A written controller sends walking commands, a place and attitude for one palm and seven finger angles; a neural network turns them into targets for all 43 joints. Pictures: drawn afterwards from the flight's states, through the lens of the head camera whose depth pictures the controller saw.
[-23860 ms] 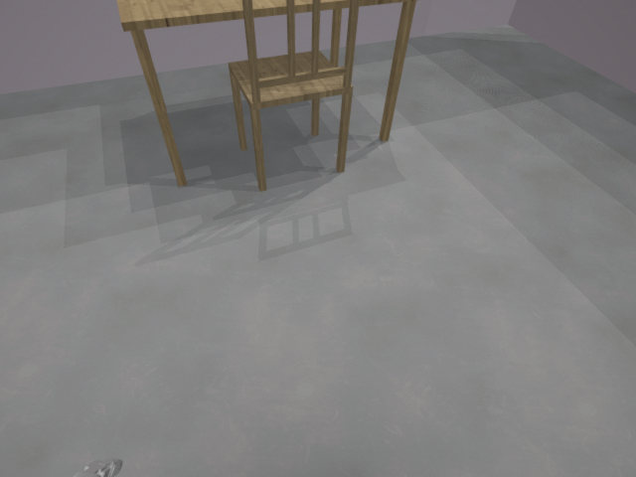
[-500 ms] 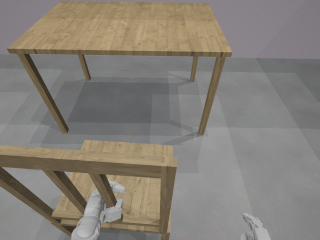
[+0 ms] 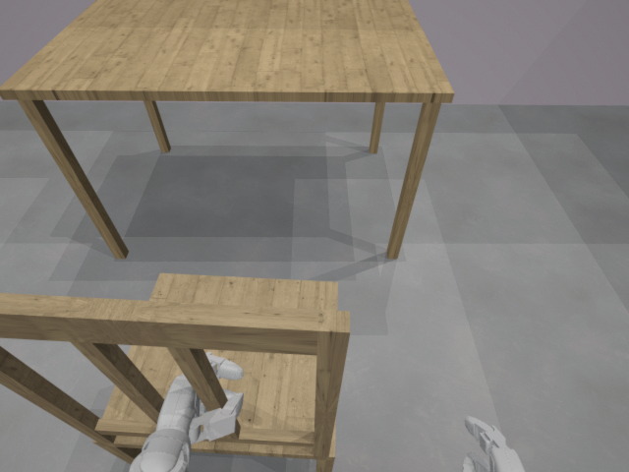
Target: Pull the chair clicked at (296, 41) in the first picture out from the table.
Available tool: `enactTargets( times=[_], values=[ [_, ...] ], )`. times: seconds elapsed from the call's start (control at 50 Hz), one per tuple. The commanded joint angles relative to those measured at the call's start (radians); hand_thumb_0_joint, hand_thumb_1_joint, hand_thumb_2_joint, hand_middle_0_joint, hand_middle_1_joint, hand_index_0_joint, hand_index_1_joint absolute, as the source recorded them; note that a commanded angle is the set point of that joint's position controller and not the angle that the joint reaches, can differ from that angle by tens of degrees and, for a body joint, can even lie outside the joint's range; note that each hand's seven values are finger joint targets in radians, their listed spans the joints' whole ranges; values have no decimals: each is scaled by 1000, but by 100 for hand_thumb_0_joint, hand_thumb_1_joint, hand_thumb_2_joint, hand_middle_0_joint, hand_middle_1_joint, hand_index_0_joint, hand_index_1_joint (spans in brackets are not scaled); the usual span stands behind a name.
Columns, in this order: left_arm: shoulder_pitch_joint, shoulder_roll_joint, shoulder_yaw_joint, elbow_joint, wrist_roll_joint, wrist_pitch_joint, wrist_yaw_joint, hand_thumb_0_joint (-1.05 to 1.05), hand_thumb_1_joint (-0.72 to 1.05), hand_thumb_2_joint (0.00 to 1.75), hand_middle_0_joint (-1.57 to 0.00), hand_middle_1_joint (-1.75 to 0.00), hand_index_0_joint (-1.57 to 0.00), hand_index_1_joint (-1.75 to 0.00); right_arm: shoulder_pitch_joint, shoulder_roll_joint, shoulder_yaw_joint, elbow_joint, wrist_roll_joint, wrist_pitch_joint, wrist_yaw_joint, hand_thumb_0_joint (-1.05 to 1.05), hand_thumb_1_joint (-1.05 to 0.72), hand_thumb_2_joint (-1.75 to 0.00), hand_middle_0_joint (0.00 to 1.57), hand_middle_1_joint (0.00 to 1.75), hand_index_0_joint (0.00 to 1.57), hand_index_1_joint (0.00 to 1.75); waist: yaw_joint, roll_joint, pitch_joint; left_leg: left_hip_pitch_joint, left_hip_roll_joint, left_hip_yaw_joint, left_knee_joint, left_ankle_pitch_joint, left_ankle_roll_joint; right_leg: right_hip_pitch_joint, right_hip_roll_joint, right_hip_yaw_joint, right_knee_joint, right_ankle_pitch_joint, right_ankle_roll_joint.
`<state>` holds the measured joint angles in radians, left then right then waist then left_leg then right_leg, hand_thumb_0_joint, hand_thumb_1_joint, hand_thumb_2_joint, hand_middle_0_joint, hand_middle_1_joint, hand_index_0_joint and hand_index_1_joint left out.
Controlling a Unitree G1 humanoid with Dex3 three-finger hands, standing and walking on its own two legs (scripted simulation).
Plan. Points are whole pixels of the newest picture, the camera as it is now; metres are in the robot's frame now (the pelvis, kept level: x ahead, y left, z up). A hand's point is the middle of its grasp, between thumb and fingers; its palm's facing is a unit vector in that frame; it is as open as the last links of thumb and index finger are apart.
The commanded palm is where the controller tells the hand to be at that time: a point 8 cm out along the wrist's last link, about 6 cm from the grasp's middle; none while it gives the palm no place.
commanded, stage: open the thumb and straighten the fingers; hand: left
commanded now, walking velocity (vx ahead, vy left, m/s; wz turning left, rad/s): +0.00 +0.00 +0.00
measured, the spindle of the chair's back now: (142, 393) +0.24 +0.24 -0.05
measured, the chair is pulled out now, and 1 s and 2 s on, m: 0.63 0.63 0.62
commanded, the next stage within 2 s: draw the fingers out of the gap in 0.60 s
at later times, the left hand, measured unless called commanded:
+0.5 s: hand (219, 408) +0.22 +0.14 -0.07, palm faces +0.00 -0.99 -0.13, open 16.2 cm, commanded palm +0.21 +0.19 -0.05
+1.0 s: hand (211, 448) +0.18 +0.14 -0.07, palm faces +0.00 -0.99 -0.13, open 17.4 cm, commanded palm +0.15 +0.19 -0.05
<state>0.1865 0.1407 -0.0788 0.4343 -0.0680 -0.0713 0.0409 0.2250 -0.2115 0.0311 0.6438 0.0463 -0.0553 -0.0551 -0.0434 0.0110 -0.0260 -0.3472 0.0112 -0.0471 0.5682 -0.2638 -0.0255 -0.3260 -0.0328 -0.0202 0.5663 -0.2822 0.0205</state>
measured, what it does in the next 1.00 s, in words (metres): lowers itself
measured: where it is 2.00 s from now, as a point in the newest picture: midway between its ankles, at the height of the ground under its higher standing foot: outside the picture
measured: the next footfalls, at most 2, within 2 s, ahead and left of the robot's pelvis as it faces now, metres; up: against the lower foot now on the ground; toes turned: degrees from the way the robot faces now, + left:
none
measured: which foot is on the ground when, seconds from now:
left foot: down 0.00-1.00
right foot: down 0.00-1.00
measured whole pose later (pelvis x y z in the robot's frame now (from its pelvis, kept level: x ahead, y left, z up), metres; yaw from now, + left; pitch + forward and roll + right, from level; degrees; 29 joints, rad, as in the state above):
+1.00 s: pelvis +0.03 +0.01 -0.05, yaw +2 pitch +12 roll -2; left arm 0.63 0.17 -0.12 -0.22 -0.03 0.19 0.05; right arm 0.27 -0.21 0.02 0.46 0.03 -0.14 -0.11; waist -0.03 0.04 -0.17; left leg -0.71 -0.01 -0.08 1.00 -0.50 -0.01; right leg -0.65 -0.05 -0.05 0.95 -0.51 0.03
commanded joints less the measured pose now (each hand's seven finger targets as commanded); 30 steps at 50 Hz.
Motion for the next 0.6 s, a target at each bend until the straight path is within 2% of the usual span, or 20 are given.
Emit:
enactTargets(
  times=[0.0,0.04,0.06,0.08,0.1,0.14,0.18,0.22,0.24,0.26,0.3,0.32,0.34,0.36,0.4,0.44,0.48,0.52,0.54,0.58],
  values=[
    [-47,64,14,-334,-2,-22,-5,0,-7,43,-50,-145,-50,-145,-113,-128,-57,-209,3,-107,6,0,-90,-90,20,30,20,30,12,18,-157,-46,10,39,13,-4,42,-69,-15,-40,14,17,-34],
    [3,78,32,-369,-6,15,3,0,-31,32,-50,-145,-50,-145,-104,-135,-60,-225,1,-122,1,0,-90,-90,20,30,20,30,17,-16,-183,-82,9,33,43,-16,42,-89,-12,-42,46,4,-30],
    [29,81,40,-385,-6,34,5,0,-43,26,-47,-138,-47,-138,-105,-137,-60,-233,0,-127,-3,0,-90,-90,20,30,20,30,22,-9,-191,-93,8,34,57,-11,42,-102,-12,-44,63,6,-30],
    [-27,113,67,-405,-4,51,12,0,-55,20,-45,-130,-45,-130,-97,-144,-59,-232,-1,-127,-10,0,-90,-90,20,30,20,30,12,-17,-191,-107,6,32,71,-15,43,-119,-11,-43,74,5,-28],
    [-22,101,59,-435,0,66,12,0,-55,20,-43,-123,-43,-123,-96,-141,-60,-241,-3,-133,-15,0,-90,-90,20,30,20,30,16,5,-203,-111,2,35,85,-7,43,-126,-11,-43,89,9,-28],
    [11,88,51,-442,-7,101,15,0,-55,20,-38,-109,-38,-109,-83,-144,-57,-246,-3,-140,-22,0,-90,-90,20,30,20,30,8,-23,-194,-128,3,31,110,-7,44,-154,-8,-49,106,10,-25],
    [-13,67,23,-506,-6,121,11,0,-55,20,-32,-94,-32,-94,-71,-143,-56,-258,-5,-149,-29,0,-90,-90,20,30,20,30,-1,-9,-235,-121,0,27,138,27,46,-163,-8,-52,131,42,-24],
    [38,87,47,-529,-14,141,9,0,-55,20,-27,-80,-27,-80,-56,-149,-60,-264,-7,-156,-36,0,-90,-90,20,30,20,30,4,-53,-250,-135,3,21,158,64,46,-156,-5,-58,148,81,-26],
    [62,76,37,-539,-14,151,7,0,-55,20,-25,-73,-25,-73,-51,-150,-59,-268,-8,-159,-38,0,-90,-90,20,30,20,30,2,-63,-256,-139,0,24,172,69,47,-160,-6,-58,157,92,-21],
    [44,82,32,-555,-10,158,4,0,-55,20,-22,-65,-22,-65,-47,-152,-57,-268,-9,-160,-40,0,-90,-90,20,30,20,30,-6,-49,-252,-144,-1,21,182,77,48,-173,-6,-59,165,100,-21],
    [77,72,15,-603,-1,172,3,0,-55,20,-18,-51,-18,-51,-42,-145,-55,-279,-11,-165,-40,0,-90,-90,20,30,20,30,-1,9,-261,-136,-3,21,198,108,46,-181,-10,-62,182,121,-24],
    [103,88,33,-605,0,185,5,0,-55,20,-15,-43,-15,-43,-38,-145,-56,-280,-11,-166,-41,0,-90,-90,20,30,20,30,5,17,-268,-140,-3,21,204,129,46,-174,-10,-62,185,137,-27],
    [116,96,37,-621,5,193,8,0,-55,20,-13,-36,-13,-36,-27,-145,-55,-280,-12,-163,-42,0,-90,-90,20,30,20,30,2,-5,-278,-135,-2,18,214,150,45,-175,-10,-65,196,160,-25],
    [142,113,70,-564,5,206,9,0,-55,20,-10,-29,-10,-29,-28,-144,-59,-273,-15,-155,-45,0,-90,-90,20,30,20,30,1,-46,-245,-168,-4,22,225,129,45,-189,-8,-65,197,160,-21],
    [129,103,52,-603,8,212,1,0,-55,20,-5,-14,-5,-14,-27,-145,-54,-288,-15,-147,-45,0,-90,-90,20,30,20,30,0,-31,-242,-185,-8,21,232,118,47,-199,-9,-66,206,145,-21],
    [142,113,55,-658,9,211,0,0,-55,20,0,0,0,0,-23,-142,-55,-296,-16,-151,-50,0,-90,-90,20,30,20,30,5,3,-277,-168,-9,23,247,150,48,-186,-12,-63,215,175,-24],
    [173,100,39,-692,9,210,0,0,-55,20,0,0,0,0,-18,-139,-54,-302,-16,-153,-52,0,-90,-90,20,30,20,30,0,-1,-290,-159,-7,18,257,179,48,-189,-12,-68,224,195,-24],
    [162,91,27,-700,5,215,-1,0,-55,20,0,0,0,0,-14,-140,-54,-298,-17,-155,-56,0,-90,-90,20,30,20,30,-13,-13,-275,-169,-7,12,264,181,51,-199,-10,-72,225,201,-24],
    [189,104,39,-703,7,215,0,0,-55,20,0,0,0,0,-13,-140,-56,-297,-17,-155,-58,0,-90,-90,20,30,20,30,-6,-14,-279,-168,-7,14,270,182,50,-201,-10,-72,229,202,-22],
    [210,82,11,-718,12,217,-2,0,-55,20,0,0,0,0,-13,-138,-55,-303,-17,-155,-59,0,-90,-90,20,30,20,30,-8,-8,-283,-169,-7,11,273,181,50,-211,-10,-76,236,190,-21]
  ],
)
